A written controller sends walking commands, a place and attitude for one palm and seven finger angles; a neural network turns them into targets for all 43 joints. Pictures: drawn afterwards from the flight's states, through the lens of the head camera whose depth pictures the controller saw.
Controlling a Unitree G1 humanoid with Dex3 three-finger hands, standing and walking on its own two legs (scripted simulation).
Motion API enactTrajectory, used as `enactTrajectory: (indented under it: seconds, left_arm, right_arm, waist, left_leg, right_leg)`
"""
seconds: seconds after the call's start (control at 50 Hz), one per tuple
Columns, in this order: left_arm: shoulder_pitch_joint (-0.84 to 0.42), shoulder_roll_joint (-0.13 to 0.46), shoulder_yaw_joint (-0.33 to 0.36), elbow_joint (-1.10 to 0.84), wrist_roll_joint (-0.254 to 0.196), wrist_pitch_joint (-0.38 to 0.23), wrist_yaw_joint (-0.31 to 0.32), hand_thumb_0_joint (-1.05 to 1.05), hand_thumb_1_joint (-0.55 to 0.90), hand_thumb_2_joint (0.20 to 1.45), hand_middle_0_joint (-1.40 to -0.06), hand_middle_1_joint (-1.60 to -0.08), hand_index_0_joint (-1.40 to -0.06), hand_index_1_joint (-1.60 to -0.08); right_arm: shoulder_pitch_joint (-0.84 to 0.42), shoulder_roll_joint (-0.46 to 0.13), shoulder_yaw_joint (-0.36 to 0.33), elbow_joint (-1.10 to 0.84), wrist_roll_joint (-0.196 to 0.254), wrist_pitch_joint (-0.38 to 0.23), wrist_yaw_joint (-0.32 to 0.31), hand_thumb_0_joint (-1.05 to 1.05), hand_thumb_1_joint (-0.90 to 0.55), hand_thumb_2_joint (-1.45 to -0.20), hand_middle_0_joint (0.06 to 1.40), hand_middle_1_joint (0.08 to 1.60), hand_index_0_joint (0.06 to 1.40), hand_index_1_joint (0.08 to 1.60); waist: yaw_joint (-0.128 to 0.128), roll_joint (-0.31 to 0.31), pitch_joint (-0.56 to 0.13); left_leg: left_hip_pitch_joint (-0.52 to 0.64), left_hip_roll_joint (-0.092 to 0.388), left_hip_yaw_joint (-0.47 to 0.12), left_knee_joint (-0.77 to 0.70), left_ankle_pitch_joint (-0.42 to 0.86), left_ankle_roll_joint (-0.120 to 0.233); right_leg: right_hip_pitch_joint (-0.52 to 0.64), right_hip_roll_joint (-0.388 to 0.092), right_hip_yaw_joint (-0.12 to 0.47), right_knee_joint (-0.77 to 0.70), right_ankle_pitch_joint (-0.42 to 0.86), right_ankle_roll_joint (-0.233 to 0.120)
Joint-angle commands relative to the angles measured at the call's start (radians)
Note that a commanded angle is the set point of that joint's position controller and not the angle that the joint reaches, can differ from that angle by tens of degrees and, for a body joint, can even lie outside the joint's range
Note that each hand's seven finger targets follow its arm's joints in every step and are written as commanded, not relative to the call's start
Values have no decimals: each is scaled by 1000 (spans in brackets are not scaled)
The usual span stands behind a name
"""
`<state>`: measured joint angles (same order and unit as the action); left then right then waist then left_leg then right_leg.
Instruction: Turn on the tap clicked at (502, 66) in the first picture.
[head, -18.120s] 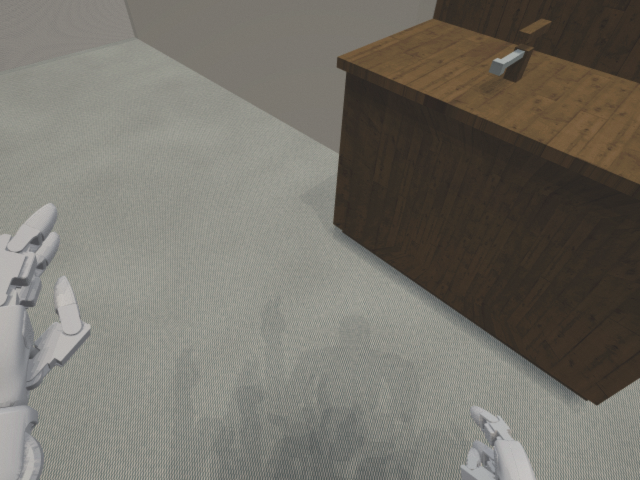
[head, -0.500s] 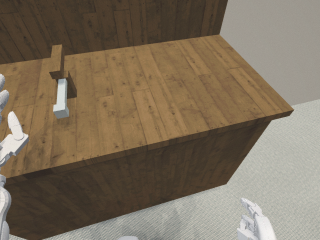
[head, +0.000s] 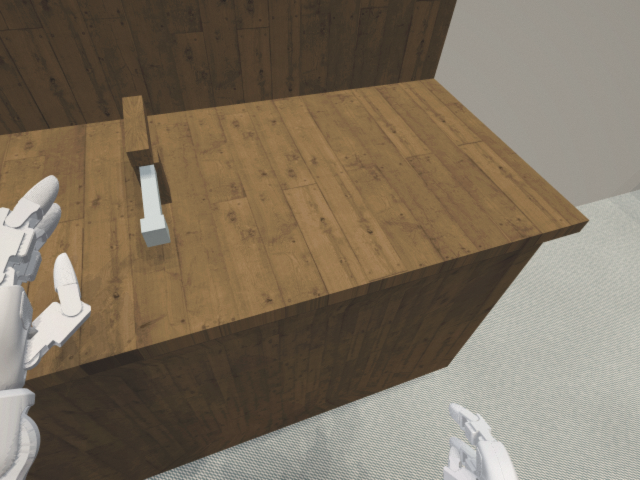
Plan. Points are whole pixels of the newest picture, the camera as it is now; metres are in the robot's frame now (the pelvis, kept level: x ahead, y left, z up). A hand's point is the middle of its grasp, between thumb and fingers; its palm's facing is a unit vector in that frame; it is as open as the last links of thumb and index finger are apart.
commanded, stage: come to a stop and stand still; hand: left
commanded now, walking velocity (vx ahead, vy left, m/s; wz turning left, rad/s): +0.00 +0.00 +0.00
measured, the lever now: (155, 230) +0.37 +0.25 +0.10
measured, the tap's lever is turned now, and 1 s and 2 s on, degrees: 0 0 0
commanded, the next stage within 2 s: look again from close up in 1.12 s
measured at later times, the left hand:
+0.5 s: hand (112, 262) +0.27 +0.23 +0.17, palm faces +0.38 -0.85 -0.36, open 7.4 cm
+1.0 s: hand (120, 272) +0.26 +0.23 +0.16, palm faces +0.40 -0.85 -0.34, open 7.4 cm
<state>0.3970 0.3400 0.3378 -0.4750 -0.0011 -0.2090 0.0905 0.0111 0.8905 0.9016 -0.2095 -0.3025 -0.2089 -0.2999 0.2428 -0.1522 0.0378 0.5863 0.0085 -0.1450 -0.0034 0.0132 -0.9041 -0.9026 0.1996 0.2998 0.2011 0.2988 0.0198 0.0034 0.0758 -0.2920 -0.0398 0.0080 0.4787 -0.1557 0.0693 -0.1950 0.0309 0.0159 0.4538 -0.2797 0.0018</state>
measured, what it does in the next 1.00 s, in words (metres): shifts its weight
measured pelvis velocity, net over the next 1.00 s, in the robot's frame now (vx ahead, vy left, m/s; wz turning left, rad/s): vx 0.05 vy -0.02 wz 0.02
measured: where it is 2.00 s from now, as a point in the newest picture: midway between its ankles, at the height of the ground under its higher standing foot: outside the picture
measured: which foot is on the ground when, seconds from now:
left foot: down 0.00-1.00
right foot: down 0.00-1.00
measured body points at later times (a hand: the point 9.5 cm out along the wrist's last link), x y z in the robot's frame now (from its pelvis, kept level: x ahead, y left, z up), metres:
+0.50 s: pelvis +0.05 -0.01 +0.00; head +0.07 +0.02 +0.45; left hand +0.24 +0.28 +0.19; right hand +0.25 -0.23 -0.05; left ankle +0.08 +0.06 -0.74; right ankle +0.03 -0.14 -0.74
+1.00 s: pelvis +0.05 -0.02 +0.00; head +0.06 -0.01 +0.45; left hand +0.24 +0.27 +0.18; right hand +0.23 -0.24 -0.07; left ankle +0.08 +0.06 -0.74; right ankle +0.03 -0.14 -0.74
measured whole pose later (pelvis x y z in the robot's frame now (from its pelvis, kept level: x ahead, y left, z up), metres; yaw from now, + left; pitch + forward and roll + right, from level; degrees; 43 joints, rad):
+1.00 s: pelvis +0.05 -0.02 +0.00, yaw +1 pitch -1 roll -2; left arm 0.43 0.35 0.33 -0.45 -0.05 -0.17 0.12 0.01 0.89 0.90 -0.21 -0.30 -0.21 -0.30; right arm 0.19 -0.20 0.02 0.58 0.02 -0.08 -0.04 0.01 -0.91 -0.90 0.20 0.30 0.20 0.30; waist 0.02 0.00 0.04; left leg -0.24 -0.03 0.00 0.45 -0.19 0.05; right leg -0.11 0.05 0.01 0.36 -0.23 -0.01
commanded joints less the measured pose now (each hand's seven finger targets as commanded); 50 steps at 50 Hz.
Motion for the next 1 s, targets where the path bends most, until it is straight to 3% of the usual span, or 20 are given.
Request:
enactTrajectory:
  seconds: [0.0, 0.06, 0.14, 0.22, 0.3, 0.36, 0.38, 0.46, 0.48, 0.56, 0.58, 0.62, 0.66, 0.68, 0.76, 0.78, 0.86, 0.88, 0.96, 0.98]
  left_arm:
    - [-104, 197, 142, -216, -7, -60, 30, 0, 900, 900, -200, -300, -200, -300]
    - [-107, 205, 154, -215, -11, -60, 30, 0, 900, 900, -200, -300, -200, -300]
    - [-123, 149, 89, -174, -7, -55, 26, 0, 900, 900, -200, -300, -200, -300]
    - [-161, 128, 50, -182, 0, -56, 33, 0, 900, 900, -200, -300, -200, -300]
    - [-151, 156, 70, -214, -3, -62, 42, 0, 900, 900, -200, -300, -200, -300]
    - [-83, 211, 135, -235, -14, -62, 48, 0, 900, 900, -200, -300, -200, -300]
    - [-58, 174, 109, -219, -25, -62, 42, 0, 900, 900, -200, -300, -200, -300]
    - [1, 207, 151, -243, -39, -59, 42, 0, 900, 900, -200, -300, -200, -300]
    - [22, 174, 123, -217, -45, -56, 36, 0, 900, 900, -200, -300, -200, -300]
    - [36, 199, 148, -212, -51, -45, 40, 0, 900, 900, -200, -300, -200, -300]
    - [42, 169, 120, -192, -54, -43, 35, 0, 900, 900, -200, -300, -200, -300]
    - [13, 175, 117, -206, -57, -40, 35, 0, 900, 900, -200, -300, -200, -300]
    - [6, 206, 143, -217, -53, -31, 44, 0, 900, 900, -200, -300, -200, -300]
    - [5, 164, 102, -196, -57, -30, 38, 0, 900, 900, -200, -300, -200, -300]
    - [-40, 202, 124, -213, -52, -21, 48, 0, 900, 900, -200, -300, -200, -300]
    - [-46, 158, 82, -192, -55, -23, 43, 0, 900, 900, -200, -300, -200, -300]
    - [-54, 202, 125, -196, -50, -22, 51, 0, 900, 900, -200, -300, -200, -300]
    - [-43, 163, 90, -174, -54, -23, 46, 0, 900, 900, -200, -300, -200, -300]
    - [-38, 202, 126, -206, -52, -26, 49, 0, 900, 900, -200, -300, -200, -300]
    - [-33, 170, 96, -195, -54, -28, 45, 0, 900, 900, -200, -300, -200, -300]
  right_arm:
    - [-115, -164, -73, -160, 1, -57, -18, 0, -900, -900, 200, 300, 200, 300]
    - [-124, -159, -67, -150, 3, -57, -19, 0, -900, -900, 200, 300, 200, 300]
    - [-118, -163, -69, -144, 6, -63, -20, 0, -900, -900, 200, 300, 200, 300]
    - [-120, -170, -69, -136, 9, -67, -21, 0, -900, -900, 200, 300, 200, 300]
    - [-128, -167, -71, -144, 10, -60, -26, 0, -900, -900, 200, 300, 200, 300]
    - [-142, -162, -68, -151, 13, -47, -28, 0, -900, -900, 200, 300, 200, 300]
    - [-131, -165, -69, -151, 10, -39, -27, 0, -900, -900, 200, 300, 200, 300]
    - [-144, -164, -71, -164, 17, -23, -29, 0, -900, -900, 200, 300, 200, 300]
    - [-131, -167, -71, -164, 14, -15, -29, 0, -900, -900, 200, 300, 200, 300]
    - [-143, -168, -72, -169, 23, -4, -35, 0, -900, -900, 200, 300, 200, 300]
    - [-132, -172, -72, -167, 19, 3, -34, 0, -900, -900, 200, 300, 200, 300]
    - [-132, -176, -75, -168, 20, 5, -37, 0, -900, -900, 200, 300, 200, 300]
    - [-154, -170, -72, -168, 25, 7, -44, 0, -900, -900, 200, 300, 200, 300]
    - [-140, -175, -70, -164, 19, 12, -43, 0, -900, -900, 200, 300, 200, 300]
    - [-166, -168, -69, -162, 24, 9, -50, 0, -900, -900, 200, 300, 200, 300]
    - [-152, -172, -66, -160, 16, 12, -48, 0, -900, -900, 200, 300, 200, 300]
    - [-171, -167, -69, -159, 20, 9, -51, 0, -900, -900, 200, 300, 200, 300]
    - [-157, -167, -64, -160, 12, 15, -49, 0, -900, -900, 200, 300, 200, 300]
    - [-173, -166, -68, -165, 20, 8, -49, 0, -900, -900, 200, 300, 200, 300]
    - [-157, -169, -65, -164, 12, 13, -49, 0, -900, -900, 200, 300, 200, 300]
  waist:
    - [1, 81, -133]
    - [-1, 73, -149]
    - [-3, 76, -116]
    - [-3, 100, -120]
    - [1, 107, -158]
    - [7, 73, -202]
    - [4, 62, -207]
    - [5, 103, -232]
    - [2, 75, -225]
    - [0, 56, -225]
    - [-2, 35, -228]
    - [-4, 25, -228]
    - [-1, 29, -224]
    - [-5, 23, -219]
    - [-1, 25, -180]
    - [-5, 15, -170]
    - [-2, 35, -148]
    - [-4, 29, -144]
    - [-1, 50, -150]
    - [-3, 49, -153]
  left_leg:
    - [-49, 163, -216, -275, -462, -36]
    - [11, 145, -169, -229, -378, -39]
    - [-6, 138, -174, -227, -411, -29]
    - [26, 147, -186, -229, -327, -25]
    - [88, 135, -169, -183, -106, -39]
    - [141, 118, -126, -108, 118, -48]
    - [143, 117, -123, -93, 171, -48]
    - [193, 125, -111, -62, 306, -59]
    - [180, 126, -114, -61, 311, -56]
    - [183, 126, -105, -47, 324, -54]
    - [177, 126, -103, -43, 303, -45]
    - [175, 124, -102, -44, 284, -42]
    - [188, 124, -98, -40, 281, -40]
    - [177, 121, -101, -44, 261, -34]
    - [163, 116, -103, -60, 155, -32]
    - [143, 112, -105, -70, 104, -29]
    - [135, 108, -109, -89, 21, -28]
    - [119, 105, -112, -93, 3, -25]
    - [127, 113, -122, -113, 2, -28]
    - [111, 111, -125, -121, 4, -25]
  right_leg:
    - [106, 7, -21, -53, -35, -10]
    - [95, -4, -10, -96, -1, -12]
    - [69, -25, 24, -126, -36, -19]
    - [68, -26, 23, -109, 43, -13]
    - [81, -41, 17, -102, 132, -20]
    - [97, -61, 15, -105, 234, -24]
    - [99, -65, 12, -101, 254, -25]
    - [82, -67, 11, -84, 289, -24]
    - [87, -64, 3, -87, 295, -22]
    - [89, -79, 17, -88, 340, -21]
    - [88, -80, 18, -92, 339, -20]
    - [90, -87, 31, -93, 350, -21]
    - [80, -93, 42, -98, 357, -20]
    - [81, -92, 37, -99, 346, -21]
    - [54, -101, 71, -130, 289, -22]
    - [55, -99, 62, -136, 253, -23]
    - [40, -104, 86, -161, 200, -29]
    - [46, -99, 72, -163, 183, -28]
    - [50, -94, 67, -156, 175, -28]
    - [66, -85, 51, -149, 179, -25]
